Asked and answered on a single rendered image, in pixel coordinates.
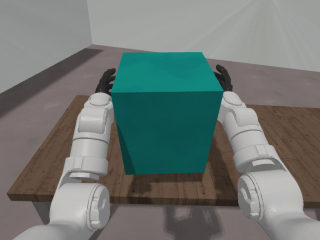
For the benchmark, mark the right robot forearm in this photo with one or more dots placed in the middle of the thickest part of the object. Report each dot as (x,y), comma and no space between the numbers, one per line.
(252,152)

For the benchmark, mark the robot right upper arm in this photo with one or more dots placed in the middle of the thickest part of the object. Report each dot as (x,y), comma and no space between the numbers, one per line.
(272,198)

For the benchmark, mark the robot left upper arm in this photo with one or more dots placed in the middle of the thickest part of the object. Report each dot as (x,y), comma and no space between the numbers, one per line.
(77,211)

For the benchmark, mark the robot left hand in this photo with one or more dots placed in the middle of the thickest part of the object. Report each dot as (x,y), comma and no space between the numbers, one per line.
(104,86)

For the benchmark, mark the robot right hand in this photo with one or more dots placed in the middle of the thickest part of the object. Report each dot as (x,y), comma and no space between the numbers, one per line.
(223,78)

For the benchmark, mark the carton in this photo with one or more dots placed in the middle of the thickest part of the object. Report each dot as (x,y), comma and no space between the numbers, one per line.
(166,106)

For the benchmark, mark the table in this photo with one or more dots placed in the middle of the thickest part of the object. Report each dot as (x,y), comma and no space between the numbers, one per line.
(293,131)

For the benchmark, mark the left robot forearm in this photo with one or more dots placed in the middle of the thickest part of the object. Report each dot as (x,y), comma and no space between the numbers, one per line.
(88,156)

